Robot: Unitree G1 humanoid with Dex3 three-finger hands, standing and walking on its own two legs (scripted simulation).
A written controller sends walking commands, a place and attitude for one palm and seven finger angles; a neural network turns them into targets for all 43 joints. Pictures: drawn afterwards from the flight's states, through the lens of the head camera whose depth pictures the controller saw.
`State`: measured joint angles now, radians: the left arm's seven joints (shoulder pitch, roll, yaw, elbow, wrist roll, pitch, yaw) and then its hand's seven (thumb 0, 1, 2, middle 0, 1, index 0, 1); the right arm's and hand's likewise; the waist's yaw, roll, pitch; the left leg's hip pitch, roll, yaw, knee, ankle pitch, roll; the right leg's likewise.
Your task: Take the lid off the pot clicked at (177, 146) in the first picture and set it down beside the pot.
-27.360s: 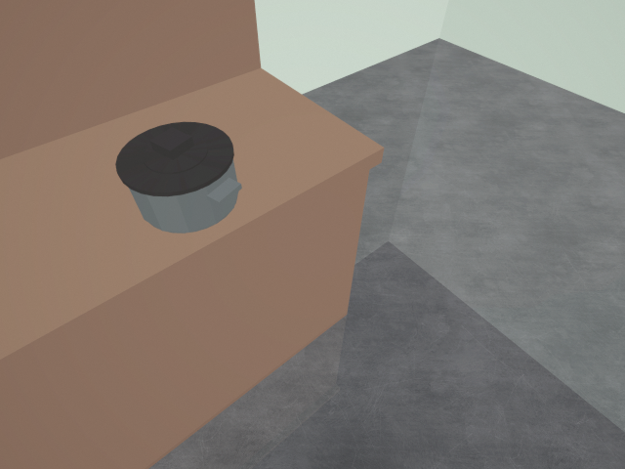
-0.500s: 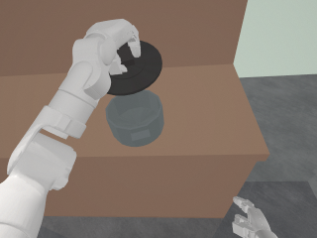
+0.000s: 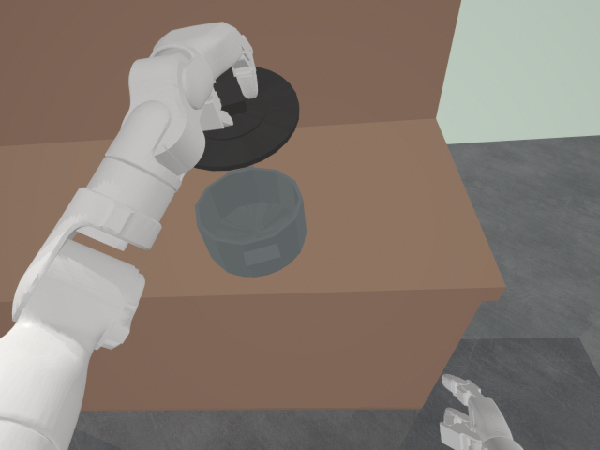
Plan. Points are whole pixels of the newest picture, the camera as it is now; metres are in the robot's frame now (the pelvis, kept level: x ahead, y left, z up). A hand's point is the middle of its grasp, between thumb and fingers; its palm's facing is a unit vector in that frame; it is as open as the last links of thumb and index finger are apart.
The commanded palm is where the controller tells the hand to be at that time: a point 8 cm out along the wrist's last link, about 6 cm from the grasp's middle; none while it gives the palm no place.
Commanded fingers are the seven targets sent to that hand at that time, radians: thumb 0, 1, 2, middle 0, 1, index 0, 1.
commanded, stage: move the lid sideways beside the pot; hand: left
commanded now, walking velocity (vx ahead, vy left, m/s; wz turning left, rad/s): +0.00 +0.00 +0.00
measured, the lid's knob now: (224, 98) +0.48 +0.11 +0.25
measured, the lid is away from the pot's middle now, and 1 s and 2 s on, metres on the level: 0.02 0.15 0.26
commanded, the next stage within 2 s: lower the lid onto the table in 1.96 s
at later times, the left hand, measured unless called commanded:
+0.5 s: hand (157, 112) +0.44 +0.18 +0.26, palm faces -0.15 -0.07 -0.99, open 7.5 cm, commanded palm +0.41 +0.20 +0.33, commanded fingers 0.00 0.59 1.05 -0.82 -0.97 -0.87 -1.00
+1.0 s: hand (103, 115) +0.44 +0.25 +0.26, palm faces -0.15 -0.08 -0.98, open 7.5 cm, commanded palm +0.41 +0.26 +0.33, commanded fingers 0.00 0.59 1.05 -0.82 -0.97 -0.87 -1.00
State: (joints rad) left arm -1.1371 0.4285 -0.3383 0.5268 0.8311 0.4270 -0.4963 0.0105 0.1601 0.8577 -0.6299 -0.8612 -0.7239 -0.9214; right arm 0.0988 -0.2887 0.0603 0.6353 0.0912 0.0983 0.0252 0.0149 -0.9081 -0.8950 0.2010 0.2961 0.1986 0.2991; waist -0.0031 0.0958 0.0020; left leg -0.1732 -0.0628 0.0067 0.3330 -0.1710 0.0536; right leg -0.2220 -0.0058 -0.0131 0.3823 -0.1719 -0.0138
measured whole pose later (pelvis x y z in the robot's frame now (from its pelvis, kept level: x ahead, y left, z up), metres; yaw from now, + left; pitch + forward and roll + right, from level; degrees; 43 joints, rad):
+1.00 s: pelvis +0.00 +0.02 +0.00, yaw +1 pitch +2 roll +0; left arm -1.04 0.69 -0.20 0.50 0.86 0.33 -0.61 0.01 0.17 0.86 -0.62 -0.86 -0.73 -0.92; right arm 0.14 -0.31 0.05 0.61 0.11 0.14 0.02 0.01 -0.91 -0.89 0.20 0.30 0.20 0.30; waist -0.01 0.07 0.02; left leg -0.20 -0.07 -0.01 0.35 -0.18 0.07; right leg -0.22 -0.01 -0.03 0.34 -0.15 0.00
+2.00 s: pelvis +0.01 +0.02 +0.00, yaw +2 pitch +4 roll -1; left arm -1.01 0.89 -0.04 0.62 0.88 0.19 -0.63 0.01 0.17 0.86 -0.62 -0.86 -0.73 -0.93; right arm 0.18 -0.33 0.04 0.60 0.12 0.21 0.00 0.01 -0.91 -0.89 0.20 0.30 0.20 0.30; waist -0.02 0.06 0.04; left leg -0.24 -0.06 -0.03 0.38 -0.20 0.07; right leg -0.23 0.00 -0.04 0.32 -0.16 0.00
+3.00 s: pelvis +0.01 +0.02 +0.00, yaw +2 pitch +4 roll -1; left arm -0.89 0.81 -0.05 0.64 0.85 0.15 -0.59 0.00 0.18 0.86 -0.61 -0.85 -0.73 -0.93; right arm 0.19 -0.32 0.04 0.61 0.11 0.18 0.01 0.01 -0.91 -0.89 0.20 0.30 0.20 0.30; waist -0.04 0.06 0.05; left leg -0.25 -0.06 -0.03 0.40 -0.21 0.07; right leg -0.23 0.00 -0.05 0.33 -0.16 0.00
